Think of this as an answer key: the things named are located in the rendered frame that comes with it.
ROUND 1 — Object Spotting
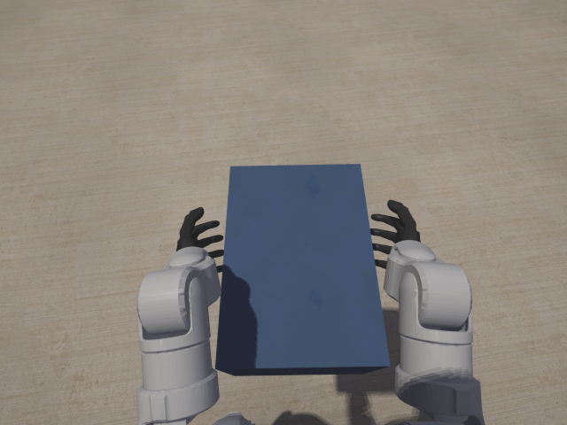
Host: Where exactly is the robot right forearm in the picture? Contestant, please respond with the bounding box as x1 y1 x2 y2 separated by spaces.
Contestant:
384 240 485 425

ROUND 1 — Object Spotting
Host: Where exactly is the robot left forearm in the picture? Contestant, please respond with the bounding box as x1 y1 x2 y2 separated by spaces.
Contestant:
136 246 221 425

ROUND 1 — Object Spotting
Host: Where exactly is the carton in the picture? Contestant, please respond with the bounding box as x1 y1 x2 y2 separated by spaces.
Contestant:
215 164 391 376

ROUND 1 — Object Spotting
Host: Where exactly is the robot left hand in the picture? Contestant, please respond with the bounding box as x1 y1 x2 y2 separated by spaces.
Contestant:
176 207 224 273

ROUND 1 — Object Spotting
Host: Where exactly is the robot right hand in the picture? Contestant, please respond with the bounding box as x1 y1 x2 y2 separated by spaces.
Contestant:
370 200 421 269

